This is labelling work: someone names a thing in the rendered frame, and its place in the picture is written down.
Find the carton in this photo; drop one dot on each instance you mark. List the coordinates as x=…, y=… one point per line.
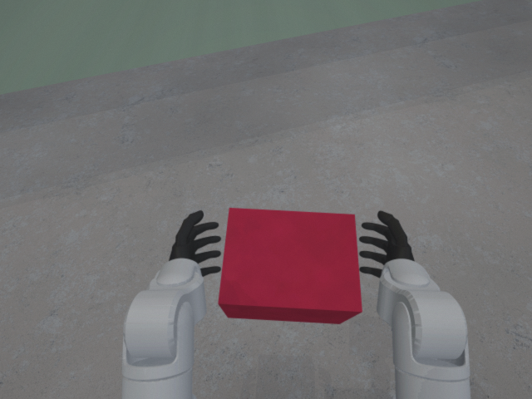
x=290, y=266

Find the robot right forearm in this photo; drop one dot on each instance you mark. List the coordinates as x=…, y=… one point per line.
x=429, y=334

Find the right robot hand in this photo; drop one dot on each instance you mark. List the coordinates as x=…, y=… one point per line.
x=396, y=247

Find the robot left forearm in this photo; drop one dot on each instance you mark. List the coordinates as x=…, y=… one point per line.
x=159, y=333

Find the left robot hand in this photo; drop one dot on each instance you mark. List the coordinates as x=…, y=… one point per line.
x=185, y=246

